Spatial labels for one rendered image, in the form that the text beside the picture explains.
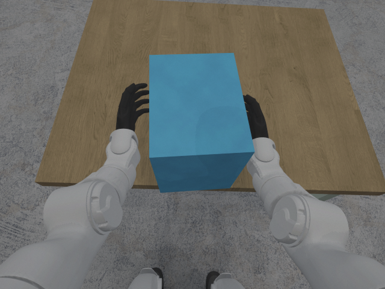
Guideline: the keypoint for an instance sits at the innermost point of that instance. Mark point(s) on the right robot forearm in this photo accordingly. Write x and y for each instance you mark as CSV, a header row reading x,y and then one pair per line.
x,y
269,180

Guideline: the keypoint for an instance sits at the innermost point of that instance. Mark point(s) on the robot left thigh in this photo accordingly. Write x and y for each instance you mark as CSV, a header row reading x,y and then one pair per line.
x,y
146,281

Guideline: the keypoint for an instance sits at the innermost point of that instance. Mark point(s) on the robot right hand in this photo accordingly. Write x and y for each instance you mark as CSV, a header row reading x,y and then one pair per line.
x,y
256,119

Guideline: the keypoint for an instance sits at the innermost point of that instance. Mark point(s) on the robot left upper arm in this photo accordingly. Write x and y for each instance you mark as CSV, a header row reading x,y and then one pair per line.
x,y
78,220

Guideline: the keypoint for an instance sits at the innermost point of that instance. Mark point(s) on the robot right upper arm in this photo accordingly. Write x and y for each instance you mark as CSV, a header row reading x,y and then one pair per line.
x,y
314,233

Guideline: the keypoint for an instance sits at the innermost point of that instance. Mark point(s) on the table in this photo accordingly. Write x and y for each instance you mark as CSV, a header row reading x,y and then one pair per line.
x,y
287,59

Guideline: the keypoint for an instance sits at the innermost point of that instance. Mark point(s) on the left robot forearm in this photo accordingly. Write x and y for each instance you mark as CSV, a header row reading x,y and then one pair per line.
x,y
119,168

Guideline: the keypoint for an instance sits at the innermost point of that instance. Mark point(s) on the carton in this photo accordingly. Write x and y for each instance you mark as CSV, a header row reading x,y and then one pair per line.
x,y
199,134

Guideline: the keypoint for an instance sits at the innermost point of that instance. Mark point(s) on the robot left hand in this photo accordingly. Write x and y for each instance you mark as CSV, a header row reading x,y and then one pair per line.
x,y
127,114

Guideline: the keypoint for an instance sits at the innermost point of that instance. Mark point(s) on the robot right foot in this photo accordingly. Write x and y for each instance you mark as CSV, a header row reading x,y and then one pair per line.
x,y
210,278

